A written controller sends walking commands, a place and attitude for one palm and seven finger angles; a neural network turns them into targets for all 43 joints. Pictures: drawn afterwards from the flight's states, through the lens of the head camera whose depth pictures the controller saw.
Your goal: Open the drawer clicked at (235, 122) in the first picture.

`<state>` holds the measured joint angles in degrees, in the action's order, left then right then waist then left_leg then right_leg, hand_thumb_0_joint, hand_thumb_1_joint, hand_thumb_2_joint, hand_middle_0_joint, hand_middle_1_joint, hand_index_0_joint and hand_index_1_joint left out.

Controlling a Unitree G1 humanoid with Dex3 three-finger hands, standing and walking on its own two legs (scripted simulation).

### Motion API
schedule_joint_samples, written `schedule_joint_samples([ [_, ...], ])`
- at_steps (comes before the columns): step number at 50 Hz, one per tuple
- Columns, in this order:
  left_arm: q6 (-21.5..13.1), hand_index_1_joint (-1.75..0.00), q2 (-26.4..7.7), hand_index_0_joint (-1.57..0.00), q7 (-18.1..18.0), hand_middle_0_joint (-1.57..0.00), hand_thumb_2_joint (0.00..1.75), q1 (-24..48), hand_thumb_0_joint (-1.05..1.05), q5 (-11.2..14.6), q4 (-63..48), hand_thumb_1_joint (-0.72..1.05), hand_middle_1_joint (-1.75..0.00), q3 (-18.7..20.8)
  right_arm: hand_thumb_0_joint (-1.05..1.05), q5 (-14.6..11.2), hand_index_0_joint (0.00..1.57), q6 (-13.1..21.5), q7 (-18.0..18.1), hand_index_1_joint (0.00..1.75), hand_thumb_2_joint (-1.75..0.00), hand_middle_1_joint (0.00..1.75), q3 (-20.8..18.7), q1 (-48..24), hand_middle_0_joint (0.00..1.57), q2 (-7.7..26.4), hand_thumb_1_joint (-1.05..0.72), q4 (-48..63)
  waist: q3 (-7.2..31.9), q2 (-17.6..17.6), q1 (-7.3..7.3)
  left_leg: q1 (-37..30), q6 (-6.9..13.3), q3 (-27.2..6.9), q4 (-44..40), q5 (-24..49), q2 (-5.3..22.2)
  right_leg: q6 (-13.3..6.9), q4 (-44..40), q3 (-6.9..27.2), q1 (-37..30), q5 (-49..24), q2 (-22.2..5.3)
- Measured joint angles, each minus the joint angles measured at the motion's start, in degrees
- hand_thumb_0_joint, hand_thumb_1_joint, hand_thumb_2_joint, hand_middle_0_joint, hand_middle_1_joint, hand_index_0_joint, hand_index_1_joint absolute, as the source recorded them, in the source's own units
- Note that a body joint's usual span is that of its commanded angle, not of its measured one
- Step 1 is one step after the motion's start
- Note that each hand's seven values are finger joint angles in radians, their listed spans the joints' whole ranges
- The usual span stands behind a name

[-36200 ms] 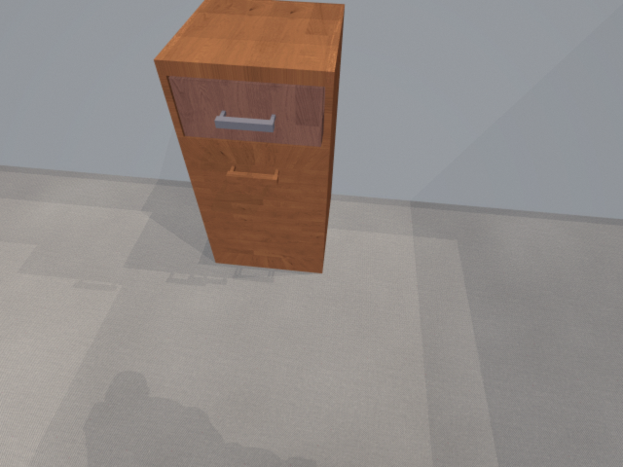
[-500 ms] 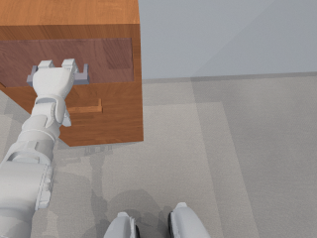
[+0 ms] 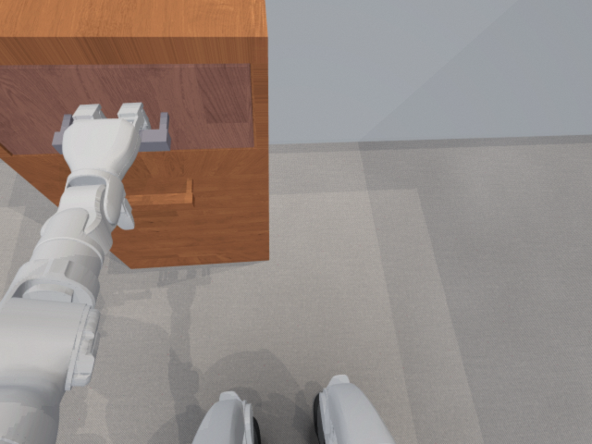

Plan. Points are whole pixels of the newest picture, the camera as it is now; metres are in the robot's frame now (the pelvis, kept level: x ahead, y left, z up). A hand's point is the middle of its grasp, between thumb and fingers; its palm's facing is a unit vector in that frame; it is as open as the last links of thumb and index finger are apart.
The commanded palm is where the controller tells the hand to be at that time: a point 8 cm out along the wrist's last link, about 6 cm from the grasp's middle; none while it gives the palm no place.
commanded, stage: close the thumb around the handle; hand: left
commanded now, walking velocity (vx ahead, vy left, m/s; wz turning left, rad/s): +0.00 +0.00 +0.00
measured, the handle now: (115, 130) +0.55 +0.22 +0.01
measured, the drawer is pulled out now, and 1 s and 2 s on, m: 0.00 0.00 0.04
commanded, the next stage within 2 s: pull the drawer open in 0.68 s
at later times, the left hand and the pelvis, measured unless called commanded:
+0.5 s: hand (121, 169) +0.50 +0.22 -0.01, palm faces -0.07 -0.04 -1.00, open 7.1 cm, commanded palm +0.48 +0.21 +0.04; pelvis +0.01 +0.00 +0.01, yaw +0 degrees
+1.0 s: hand (121, 171) +0.50 +0.22 -0.01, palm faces -0.08 -0.05 -1.00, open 5.7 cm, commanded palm +0.46 +0.21 +0.04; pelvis +0.01 +0.00 +0.01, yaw -1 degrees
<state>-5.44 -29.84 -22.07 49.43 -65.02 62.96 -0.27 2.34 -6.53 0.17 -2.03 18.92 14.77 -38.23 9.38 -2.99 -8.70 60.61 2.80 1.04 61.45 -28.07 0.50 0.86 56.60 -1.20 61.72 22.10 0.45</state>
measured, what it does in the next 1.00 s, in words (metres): stands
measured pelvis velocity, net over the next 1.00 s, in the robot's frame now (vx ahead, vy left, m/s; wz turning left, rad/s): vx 0.01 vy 0.00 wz -0.02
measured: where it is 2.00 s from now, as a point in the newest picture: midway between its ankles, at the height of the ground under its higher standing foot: outside the picture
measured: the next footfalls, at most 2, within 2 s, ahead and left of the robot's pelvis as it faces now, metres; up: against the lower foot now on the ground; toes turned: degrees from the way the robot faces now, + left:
none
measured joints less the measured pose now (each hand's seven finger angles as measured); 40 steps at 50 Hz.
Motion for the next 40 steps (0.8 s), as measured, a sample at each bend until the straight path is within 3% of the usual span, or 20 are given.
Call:
schedule_joint_samples([
  [5, 0.5, -1.22, 0.2, -0.32, 0.5, -0.30, 0.32, -0.2, 0.00, 0.3, 0.0, -0.43, -1.21, -0.1, 0.01, 0.1, 0.21, -0.1, -0.1, 0.30, -0.90, 0.30, 0.0, 0.2, 0.20, -0.3, -0.90, -0.1, 0.1, -0.1, 0.02, -0.4, 0.0, 0.0, -0.3, 0.0, 0.0, 0.0, -0.3, 0.0, -0.4, 0.0, 0.0],
  [10, 0.3, -1.23, 0.2, -0.33, 1.1, -0.31, 0.39, -1.0, 0.00, 0.4, -0.6, -0.27, -1.23, -0.1, 0.01, 0.1, 0.21, -0.2, -0.1, 0.30, -0.90, 0.30, -0.1, 0.6, 0.20, -0.4, -0.90, -0.2, 0.1, -0.2, 0.09, -1.1, -0.1, 0.0, -0.6, -0.1, 0.1, -0.1, -0.6, 0.0, -1.0, 0.0, 0.1],
  [30, -0.8, -1.33, 1.1, -0.40, -0.8, -0.36, 0.81, -3.6, 0.00, 0.1, -2.2, 0.70, -1.33, 0.6, 0.01, 0.1, 0.21, -0.9, -0.5, 0.30, -0.90, 0.30, -0.5, -0.1, 0.20, 0.0, -0.90, 0.0, 0.3, 0.1, 0.77, -3.0, -0.1, 0.5, -1.9, -0.2, 0.3, -0.1, -1.5, 0.5, -2.6, 0.2, 0.3],
  [40, -0.4, -1.35, 0.9, -0.40, -0.6, -0.35, 0.80, -2.2, 0.00, 0.1, -1.0, 0.71, -1.35, -0.3, 0.01, -0.1, 0.21, -0.7, -0.1, 0.30, -0.90, 0.30, -0.2, -0.4, 0.20, 0.2, -0.90, 0.3, 0.2, 0.2, 0.63, -2.3, -0.1, 0.2, -1.5, 0.0, 0.0, -0.1, -1.1, 0.3, -2.0, 0.2, 0.1],
])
